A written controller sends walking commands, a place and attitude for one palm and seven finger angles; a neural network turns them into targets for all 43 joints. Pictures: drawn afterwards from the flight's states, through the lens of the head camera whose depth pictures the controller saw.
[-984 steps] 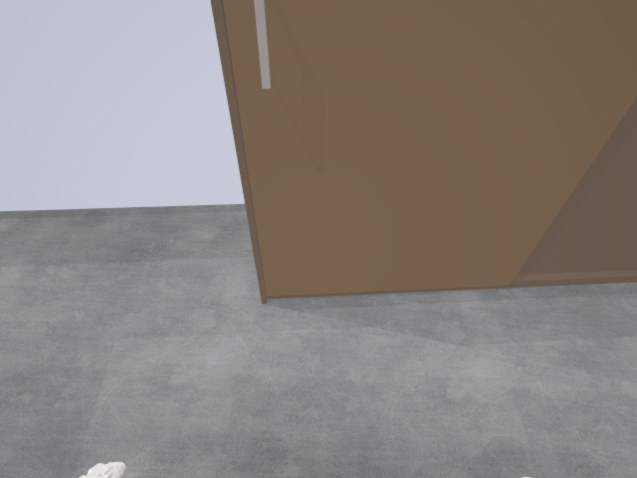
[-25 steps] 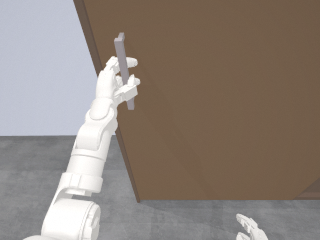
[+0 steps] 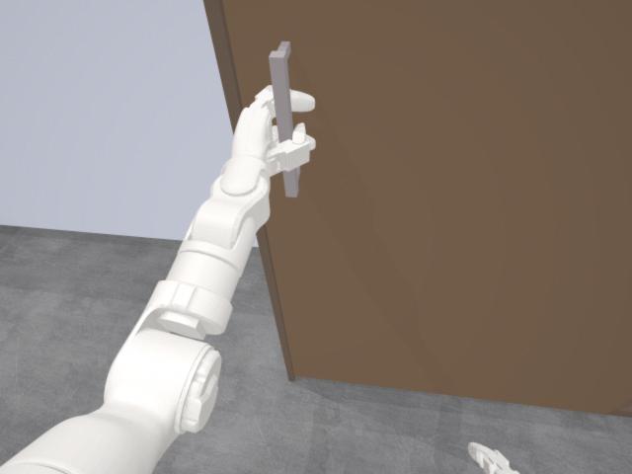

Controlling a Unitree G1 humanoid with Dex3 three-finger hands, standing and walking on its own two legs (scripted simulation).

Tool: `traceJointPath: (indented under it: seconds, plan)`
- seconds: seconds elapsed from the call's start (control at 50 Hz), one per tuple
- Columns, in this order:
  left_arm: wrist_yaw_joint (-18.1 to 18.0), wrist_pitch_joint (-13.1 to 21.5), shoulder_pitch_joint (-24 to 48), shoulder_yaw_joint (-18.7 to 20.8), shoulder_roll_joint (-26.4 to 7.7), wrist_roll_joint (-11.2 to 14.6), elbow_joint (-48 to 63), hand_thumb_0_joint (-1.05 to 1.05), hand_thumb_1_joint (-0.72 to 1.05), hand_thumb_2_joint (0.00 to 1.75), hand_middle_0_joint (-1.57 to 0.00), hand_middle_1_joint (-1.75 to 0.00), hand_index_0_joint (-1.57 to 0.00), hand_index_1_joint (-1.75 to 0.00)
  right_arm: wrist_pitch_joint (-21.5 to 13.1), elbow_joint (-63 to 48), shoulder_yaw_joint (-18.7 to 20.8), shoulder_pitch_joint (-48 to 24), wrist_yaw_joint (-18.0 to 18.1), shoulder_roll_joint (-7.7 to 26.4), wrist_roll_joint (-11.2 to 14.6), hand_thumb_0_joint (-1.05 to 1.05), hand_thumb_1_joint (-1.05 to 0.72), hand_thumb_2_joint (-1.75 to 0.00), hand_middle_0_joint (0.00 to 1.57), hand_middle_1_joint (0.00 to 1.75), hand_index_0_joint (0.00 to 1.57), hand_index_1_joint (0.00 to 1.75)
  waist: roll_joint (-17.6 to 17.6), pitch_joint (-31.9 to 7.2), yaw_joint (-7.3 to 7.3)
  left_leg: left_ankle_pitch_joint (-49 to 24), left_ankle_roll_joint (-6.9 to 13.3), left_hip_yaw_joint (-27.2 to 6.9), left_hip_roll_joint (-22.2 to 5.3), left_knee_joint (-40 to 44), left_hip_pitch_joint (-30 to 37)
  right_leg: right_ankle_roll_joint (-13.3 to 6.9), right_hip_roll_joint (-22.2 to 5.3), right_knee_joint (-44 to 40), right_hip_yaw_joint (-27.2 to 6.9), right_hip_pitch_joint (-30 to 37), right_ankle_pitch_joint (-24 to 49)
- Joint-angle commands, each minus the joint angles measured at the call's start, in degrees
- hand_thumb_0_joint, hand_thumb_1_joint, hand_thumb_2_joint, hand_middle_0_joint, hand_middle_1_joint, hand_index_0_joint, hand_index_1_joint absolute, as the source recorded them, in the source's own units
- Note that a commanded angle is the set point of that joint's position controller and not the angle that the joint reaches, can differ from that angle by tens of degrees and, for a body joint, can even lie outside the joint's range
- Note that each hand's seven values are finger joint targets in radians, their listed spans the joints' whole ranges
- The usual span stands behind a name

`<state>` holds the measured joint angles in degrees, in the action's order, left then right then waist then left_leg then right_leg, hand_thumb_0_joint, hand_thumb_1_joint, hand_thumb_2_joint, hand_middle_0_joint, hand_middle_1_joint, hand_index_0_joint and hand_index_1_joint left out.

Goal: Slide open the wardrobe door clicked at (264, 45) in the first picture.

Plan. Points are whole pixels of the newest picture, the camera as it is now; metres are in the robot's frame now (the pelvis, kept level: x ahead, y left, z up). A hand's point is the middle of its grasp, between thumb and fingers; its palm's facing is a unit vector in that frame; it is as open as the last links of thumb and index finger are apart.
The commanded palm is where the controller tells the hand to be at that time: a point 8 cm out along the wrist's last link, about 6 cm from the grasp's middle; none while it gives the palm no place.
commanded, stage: tug the door sideways, standing still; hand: left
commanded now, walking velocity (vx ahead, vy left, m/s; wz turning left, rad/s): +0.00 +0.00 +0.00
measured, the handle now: (288, 126) +0.50 +0.07 +0.20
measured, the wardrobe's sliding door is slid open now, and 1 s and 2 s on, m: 0.00 0.00 0.19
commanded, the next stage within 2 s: step sideways, sliding the door along in 0.22 s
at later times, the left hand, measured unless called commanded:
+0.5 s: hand (301, 153) +0.44 +0.05 +0.20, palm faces -0.09 -0.99 -0.11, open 5.7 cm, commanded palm +0.43 +0.07 +0.21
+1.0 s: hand (311, 154) +0.45 +0.04 +0.19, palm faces +0.12 -0.99 -0.06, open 5.9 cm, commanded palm +0.42 +0.02 +0.20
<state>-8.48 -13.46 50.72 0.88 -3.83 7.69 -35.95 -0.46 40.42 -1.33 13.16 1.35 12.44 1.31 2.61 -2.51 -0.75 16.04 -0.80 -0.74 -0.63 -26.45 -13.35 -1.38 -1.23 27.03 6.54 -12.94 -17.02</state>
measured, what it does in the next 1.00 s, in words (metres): steps to the right: right foot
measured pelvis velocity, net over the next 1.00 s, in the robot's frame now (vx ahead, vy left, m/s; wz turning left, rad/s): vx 0.02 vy -0.11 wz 0.01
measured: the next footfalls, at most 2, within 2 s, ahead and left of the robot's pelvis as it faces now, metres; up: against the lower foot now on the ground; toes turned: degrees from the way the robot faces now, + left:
right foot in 0.68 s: +0.03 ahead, -0.15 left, +0.00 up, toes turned -7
right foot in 1.12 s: +0.18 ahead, -0.34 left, +0.00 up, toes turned +3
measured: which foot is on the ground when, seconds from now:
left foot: down 0.00-1.00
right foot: down 0.00-0.42, up 0.44-0.66, down 0.68-0.82, up 0.84-1.00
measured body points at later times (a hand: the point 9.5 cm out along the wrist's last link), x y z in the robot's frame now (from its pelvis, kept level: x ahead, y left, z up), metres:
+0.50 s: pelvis -0.03 +0.01 -0.01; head +0.01 -0.01 +0.44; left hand +0.44 +0.10 +0.20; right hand +0.06 -0.23 -0.14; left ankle -0.03 +0.13 -0.74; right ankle -0.05 -0.09 -0.72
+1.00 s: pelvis +0.02 -0.11 -0.01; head +0.13 -0.09 +0.42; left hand +0.44 +0.09 +0.19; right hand +0.24 -0.32 -0.12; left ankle -0.02 +0.07 -0.74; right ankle +0.04 -0.26 -0.68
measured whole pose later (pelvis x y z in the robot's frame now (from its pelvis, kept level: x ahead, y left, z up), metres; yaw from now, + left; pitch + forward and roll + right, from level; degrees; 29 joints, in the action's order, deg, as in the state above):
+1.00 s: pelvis +0.02 -0.11 -0.01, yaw +0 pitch +0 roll -2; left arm -6.2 4.8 45.6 0.5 -11.3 6.0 -14.9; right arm -3.7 35.9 2.8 2.2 -0.1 12.7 2.3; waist 2.2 15.8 -8.3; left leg 20.2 -5.7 2.1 -10.8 -34.2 -12.9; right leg -0.1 -2.9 60.5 1.4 -30.5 -24.8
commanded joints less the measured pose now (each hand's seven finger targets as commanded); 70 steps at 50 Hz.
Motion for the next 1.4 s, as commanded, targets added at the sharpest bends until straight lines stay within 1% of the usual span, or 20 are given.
traceJointPath:
  seconds: [0.0, 0.3, 0.32, 0.38, 0.44, 0.48, 0.62, 0.7, 0.76, 0.78, 0.8, 0.84, 1.04, 1.08, 1.12, 1.16, 1.22, 1.26, 1.3, 1.38]
  plan:
    - [4.58, 6.56, 36.44, -10.00, 9.86, 1.23, 11.97, 0.00, 0.90, 0.90, -0.45, -1.40, -0.45, -1.40, -3.63, -5.63, 2.47, -1.38, 0.26, 5.73, 0.25, 0.00, -0.90, -0.90, 0.20, 0.30, 0.20, 0.30, -5.21, -21.73, 5.92, -29.17, 2.63, -0.46, 0.90, -2.32, 13.72, 0.09, 2.01, 0.02, -2.56, 1.88, 31.54]
    - [2.86, 12.83, 45.35, -8.55, 9.54, 2.00, 3.58, 0.00, 0.90, 0.90, -0.45, -1.40, -0.45, -1.40, -8.99, -1.39, 2.51, 3.02, 0.17, 6.70, 0.27, 0.00, -0.90, -0.90, 0.20, 0.30, 0.20, 0.30, -4.04, -20.77, 7.15, -20.41, 1.28, -1.76, 0.01, -1.27, 12.55, -0.01, 2.29, -0.16, -2.46, -3.89, 20.36]
    - [3.20, 18.45, 41.98, 1.49, -14.85, -2.85, 6.64, 0.00, 0.90, 0.90, -0.45, -1.40, -0.45, -1.40, -8.24, -1.94, 3.48, 1.37, 1.94, 9.72, 0.42, 0.00, -0.90, -0.90, 0.20, 0.30, 0.20, 0.30, -3.88, -17.54, 3.95, -17.48, 3.97, -1.33, -4.66, -1.64, 6.63, 1.92, -0.89, -0.35, -4.50, -2.30, 12.69]
    - [5.51, 22.70, 39.28, -5.65, -3.20, -1.56, 8.28, 0.00, 0.90, 0.90, -0.45, -1.40, -0.45, -1.40, -7.82, -4.23, 2.71, -0.56, 3.59, 6.83, 0.66, 0.00, -0.90, -0.90, 0.20, 0.30, 0.20, 0.30, 1.41, -15.86, 5.36, -8.58, 5.93, -5.78, -10.05, 1.38, 9.09, 1.78, 0.14, 8.27, -3.17, -4.73, 5.62]
    - [5.97, 23.52, 40.98, -5.17, -5.16, -0.32, 12.42, 0.00, 0.90, 0.90, -0.45, -1.40, -0.45, -1.40, -7.57, -4.83, 3.35, -1.74, 4.20, 6.85, -0.17, 0.00, -0.90, -0.90, 0.20, 0.30, 0.20, 0.30, 4.98, -13.46, 5.08, -12.59, 13.66, -22.25, -22.06, 5.61, 16.64, 0.97, 1.19, 25.97, -6.62, -17.79, -11.02]
    - [5.80, 23.51, 40.70, -4.21, -6.51, -0.35, 14.29, 0.00, 0.90, 0.90, -0.45, -1.40, -0.45, -1.40, -6.90, -4.64, 3.72, -2.39, 3.85, 7.14, -0.14, 0.00, -0.90, -0.90, 0.20, 0.30, 0.20, 0.30, 1.86, -12.26, 4.50, -18.34, 14.83, -20.63, -24.22, 3.26, 19.03, 0.13, -1.00, 25.38, -9.19, -19.53, -12.41]
    - [6.75, 24.10, 39.52, -10.70, 0.02, -1.69, 21.55, 0.00, 0.90, 0.90, -0.45, -1.40, -0.45, -1.40, -6.63, -7.07, 3.38, -4.21, 3.13, 6.25, 1.31, 0.00, -0.90, -0.90, 0.20, 0.30, 0.20, 0.30, 4.57, -15.64, 4.56, -26.10, 7.37, -1.92, -15.74, -9.62, 11.03, -0.37, 0.73, 4.42, -2.69, 2.63, 5.31]
    - [6.25, 22.24, 33.87, -11.48, -0.64, -3.04, 24.85, 0.00, 0.90, 0.90, -0.45, -1.40, -0.45, -1.40, -6.48, -7.63, 3.84, -9.41, 4.03, 4.56, 2.10, 0.00, -0.90, -0.90, 0.20, 0.30, 0.20, 0.30, -17.24, -11.33, 1.60, 15.95, -0.03, 1.78, -0.50, -31.41, -14.26, -10.71, -16.60, -2.74, -24.74, 15.73, 37.79]
    - [5.85, 24.13, 36.60, -13.82, 1.67, -3.91, 33.99, 0.00, 0.90, 0.90, -0.45, -1.40, -0.45, -1.40, -7.37, -6.23, 3.08, -7.78, 3.76, 3.15, 0.85, 0.00, -0.90, -0.90, 0.20, 0.30, 0.20, 0.30, -10.94, -14.23, 4.26, 3.53, 1.10, 3.22, -4.46, -7.04, -0.02, -5.70, -11.69, 12.45, -9.70, 11.87, 52.53]
    - [5.66, 24.76, 35.81, -14.31, 1.70, -3.48, 35.03, 0.00, 0.90, 0.90, -0.45, -1.40, -0.45, -1.40, -7.29, -5.82, 4.12, -6.46, 3.65, 4.81, 0.62, 0.00, -0.90, -0.90, 0.20, 0.30, 0.20, 0.30, -3.59, -18.41, 6.13, -23.38, 3.63, -0.85, -10.93, 2.80, 19.20, -0.96, -7.84, 23.66, -4.57, -3.03, 40.45]
    - [6.27, 25.51, 35.14, -15.90, 3.06, -2.49, 37.19, 0.00, 0.90, 0.90, -0.45, -1.40, -0.45, -1.40, -6.78, -7.48, 5.92, -6.74, 2.70, 8.00, 0.09, 0.00, -0.90, -0.90, 0.20, 0.30, 0.20, 0.30, 11.56, -21.19, 5.26, -54.16, 9.73, -18.30, -27.00, 0.06, 35.48, 2.19, -0.78, 37.33, -4.75, -23.67, -0.74]
    - [7.68, 26.27, 38.56, -14.72, 2.64, -2.61, 39.47, 0.00, 0.90, 0.90, -0.45, -1.40, -0.45, -1.40, -5.43, -8.96, 7.02, -9.28, -0.89, 7.81, 0.99, 0.00, -0.90, -0.90, 0.20, 0.30, 0.20, 0.30, 2.78, -20.84, 4.24, -53.07, 14.30, -16.85, -31.81, -5.10, 35.49, 0.37, -3.39, 44.55, -12.47, -29.03, -14.07]
    - [7.78, 24.48, 22.52, -11.80, -1.87, -2.90, 47.00, 0.00, 0.90, 0.90, -0.45, -1.40, -0.45, -1.40, -8.61, -13.58, 5.61, -10.14, -0.07, 6.36, 1.86, 0.00, -0.90, -0.90, 0.20, 0.30, 0.20, 0.30, 16.03, -15.14, 3.71, -43.99, 3.52, 7.51, -16.45, -10.29, 22.84, 2.81, 0.76, 11.38, 1.77, -6.29, 5.05]
    - [7.33, 24.24, 19.88, -10.25, -4.48, -3.94, 49.57, 0.00, 0.90, 0.90, -0.45, -1.40, -0.45, -1.40, -9.61, -13.62, 4.90, -10.94, 0.23, 5.28, 2.73, 0.00, -0.90, -0.90, 0.20, 0.30, 0.20, 0.30, 6.40, -16.27, 2.40, -30.55, 2.72, 8.65, -10.48, -19.96, 12.88, 2.79, -1.30, 1.63, 0.94, 7.87, 29.15]
    - [6.10, 23.60, 15.49, -8.39, -8.36, -4.90, 51.77, 0.00, 0.90, 0.90, -0.45, -1.40, -0.45, -1.40, -10.35, -12.64, 4.22, -11.45, 2.21, 2.69, 2.06, 0.00, -0.90, -0.90, 0.20, 0.30, 0.20, 0.30, -10.46, -16.43, 2.81, 7.38, -2.70, 8.42, -1.55, -27.81, -3.46, -1.92, -14.98, 4.76, -11.86, 16.34, 70.05]
    - [6.07, 23.55, 10.21, -8.03, -8.07, -4.69, 58.31, 0.00, 0.90, 0.90, -0.45, -1.40, -0.45, -1.40, -10.66, -12.41, 4.33, -11.60, 3.06, 2.69, 1.80, 0.00, -0.90, -0.90, 0.20, 0.30, 0.20, 0.30, -22.78, -18.98, 0.66, 20.63, -0.81, 2.25, -0.02, -33.17, -9.17, -4.70, -17.35, 8.24, -15.83, 20.09, 74.33]
    - [5.06, 24.59, 9.80, -13.21, -1.72, -3.89, 64.30, 0.00, 0.90, 0.90, -0.45, -1.40, -0.45, -1.40, -12.25, -10.95, 3.42, -11.88, 2.93, 2.77, 1.71, 0.00, -0.90, -0.90, 0.20, 0.30, 0.20, 0.30, -14.67, -20.51, 3.55, -3.69, 0.47, 4.62, -4.14, -5.14, 2.34, -1.42, -12.62, 16.61, -7.58, 15.18, 67.48]
    - [5.75, 26.15, 9.23, -15.40, 0.51, -3.41, 66.46, 0.00, 0.90, 0.90, -0.45, -1.40, -0.45, -1.40, -11.68, -13.61, 6.51, -11.89, 0.88, 7.11, 1.43, 0.00, -0.90, -0.90, 0.20, 0.30, 0.20, 0.30, -0.51, -25.11, 2.18, -64.64, 7.08, -5.65, -21.41, -5.40, 29.96, 3.12, -3.83, 25.80, -4.58, -11.12, 7.50]
    - [6.52, 27.11, 11.19, -18.06, 3.00, -4.18, 70.34, 0.00, 0.90, 0.90, -0.45, -1.40, -0.45, -1.40, -12.56, -15.66, 5.91, -10.87, -1.25, 5.66, 1.30, 0.00, -0.90, -0.90, 0.20, 0.30, 0.20, 0.30, 12.61, -22.32, 2.83, -72.40, 9.28, -2.16, -22.40, -9.06, 36.02, 2.53, -2.26, 29.38, -6.27, -20.94, -12.98]
    - [6.12, 25.94, 4.00, -19.76, 3.74, -4.44, 69.52, 0.00, 0.90, 0.90, -0.45, -1.40, -0.45, -1.40, -14.03, -15.83, 4.79, -8.55, -2.69, 4.90, 1.54, 0.00, -0.90, -0.90, 0.20, 0.30, 0.20, 0.30, 12.79, -17.38, 3.01, -66.33, 6.19, 5.09, -17.93, -10.74, 34.64, 2.45, -0.69, 22.11, -2.55, -18.71, -3.30]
